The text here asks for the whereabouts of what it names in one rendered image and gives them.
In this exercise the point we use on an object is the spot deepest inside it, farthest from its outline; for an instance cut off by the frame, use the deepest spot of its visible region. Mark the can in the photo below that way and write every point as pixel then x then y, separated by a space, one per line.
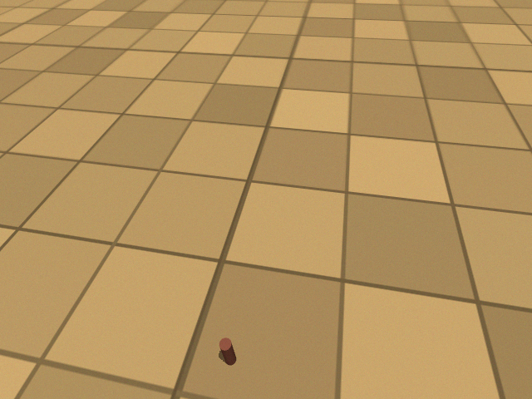
pixel 227 351

